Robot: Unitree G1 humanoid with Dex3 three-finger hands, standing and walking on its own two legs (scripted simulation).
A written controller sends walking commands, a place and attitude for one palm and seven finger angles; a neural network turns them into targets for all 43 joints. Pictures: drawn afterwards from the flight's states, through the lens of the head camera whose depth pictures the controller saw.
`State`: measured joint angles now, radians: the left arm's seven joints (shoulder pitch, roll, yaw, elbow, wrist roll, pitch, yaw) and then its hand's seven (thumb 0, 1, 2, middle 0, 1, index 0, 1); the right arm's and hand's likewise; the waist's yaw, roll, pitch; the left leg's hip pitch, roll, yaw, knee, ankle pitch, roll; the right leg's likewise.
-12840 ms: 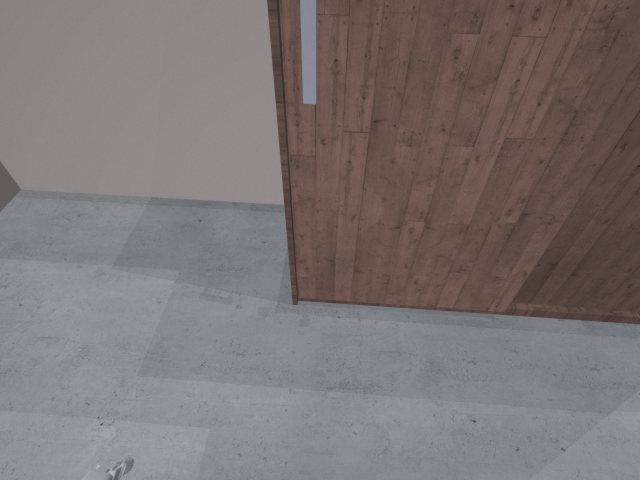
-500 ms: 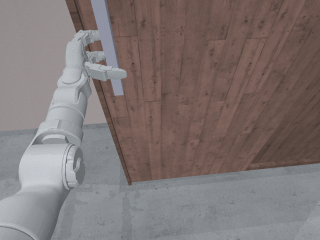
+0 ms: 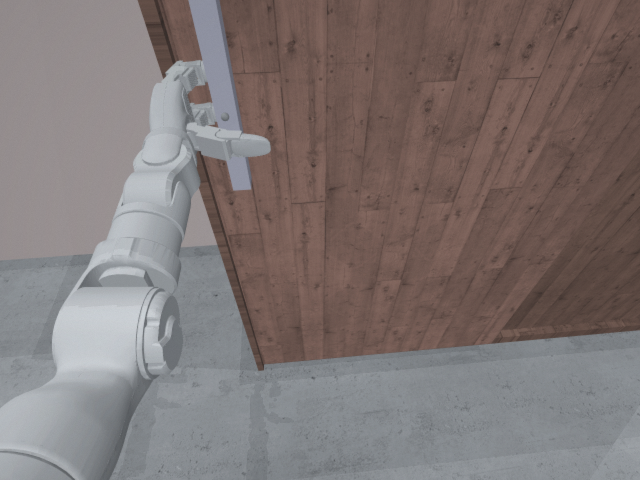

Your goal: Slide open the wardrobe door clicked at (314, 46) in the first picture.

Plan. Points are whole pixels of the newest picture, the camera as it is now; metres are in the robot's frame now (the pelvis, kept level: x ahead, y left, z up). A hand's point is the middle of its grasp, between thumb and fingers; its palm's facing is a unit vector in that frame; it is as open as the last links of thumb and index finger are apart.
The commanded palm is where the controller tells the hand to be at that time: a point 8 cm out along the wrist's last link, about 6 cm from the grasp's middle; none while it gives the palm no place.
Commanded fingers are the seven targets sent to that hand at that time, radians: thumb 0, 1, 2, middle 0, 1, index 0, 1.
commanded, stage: slide the fingers in behind the handle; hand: left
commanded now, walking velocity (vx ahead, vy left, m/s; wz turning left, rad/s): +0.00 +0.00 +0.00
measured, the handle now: (226, 90) +0.54 +0.11 +0.22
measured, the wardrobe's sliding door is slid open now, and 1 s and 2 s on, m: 0.00 0.00 0.00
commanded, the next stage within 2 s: grip the handle and tug to test in 1.18 s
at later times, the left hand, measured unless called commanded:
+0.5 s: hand (228, 116) +0.49 +0.10 +0.21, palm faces +0.10 -1.00 +0.01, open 13.9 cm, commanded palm +0.47 +0.14 +0.21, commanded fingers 0.00 -0.50 0.30 -0.30 -1.20 -0.30 -1.20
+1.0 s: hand (243, 113) +0.49 +0.08 +0.21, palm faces +0.09 -1.00 +0.01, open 13.9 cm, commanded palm +0.47 +0.14 +0.21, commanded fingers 0.00 -0.50 0.30 -0.30 -1.20 -0.30 -1.20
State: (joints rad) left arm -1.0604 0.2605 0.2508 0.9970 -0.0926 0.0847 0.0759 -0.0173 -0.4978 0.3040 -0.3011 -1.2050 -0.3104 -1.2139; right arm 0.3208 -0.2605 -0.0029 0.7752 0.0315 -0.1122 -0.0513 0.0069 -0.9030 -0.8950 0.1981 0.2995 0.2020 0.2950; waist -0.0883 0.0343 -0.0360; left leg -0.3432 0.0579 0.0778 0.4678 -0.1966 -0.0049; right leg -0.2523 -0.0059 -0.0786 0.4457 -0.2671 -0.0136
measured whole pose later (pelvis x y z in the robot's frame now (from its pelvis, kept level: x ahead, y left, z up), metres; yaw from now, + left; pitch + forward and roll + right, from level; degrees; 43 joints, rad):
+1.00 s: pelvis +0.00 +0.00 +0.00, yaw +0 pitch +4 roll +0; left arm -1.09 0.22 0.24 1.02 -0.08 0.09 0.13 -0.02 -0.50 0.30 -0.29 -1.20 -0.31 -1.21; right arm 0.33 -0.25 0.00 0.79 0.02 -0.11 -0.04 0.01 -0.90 -0.89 0.20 0.30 0.20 0.30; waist -0.09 0.03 -0.04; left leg -0.35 0.06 0.07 0.47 -0.20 -0.01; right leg -0.26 0.00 -0.08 0.46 -0.27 -0.02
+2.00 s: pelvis +0.00 +0.00 +0.00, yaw +0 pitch +4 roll +0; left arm -1.04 0.20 0.21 0.93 -0.10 0.11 0.15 0.00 0.65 0.79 -0.36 -1.36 -0.38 -1.36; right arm 0.31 -0.25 -0.01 0.78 0.03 -0.11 -0.04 0.01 -0.90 -0.90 0.20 0.30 0.20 0.30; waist -0.07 0.04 -0.04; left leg -0.32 0.06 0.07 0.46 -0.20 -0.01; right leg -0.23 0.00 -0.08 0.44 -0.27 -0.02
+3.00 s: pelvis +0.03 -0.01 +0.00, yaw +1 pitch +3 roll +0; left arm -0.91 0.13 0.16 0.66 -0.11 0.29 0.15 0.01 0.66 0.79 -0.32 -1.38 -0.36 -1.39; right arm 0.24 -0.24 -0.01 0.75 0.04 -0.06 -0.06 0.01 -0.90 -0.90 0.20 0.30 0.20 0.29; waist -0.02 0.03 -0.05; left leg -0.26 0.05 0.06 0.44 -0.23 -0.02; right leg -0.16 -0.01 -0.09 0.41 -0.30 -0.02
